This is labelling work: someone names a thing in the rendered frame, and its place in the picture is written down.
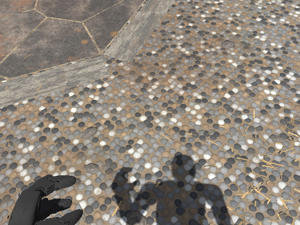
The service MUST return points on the left robot hand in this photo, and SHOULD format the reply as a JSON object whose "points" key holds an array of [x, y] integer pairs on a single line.
{"points": [[30, 209]]}

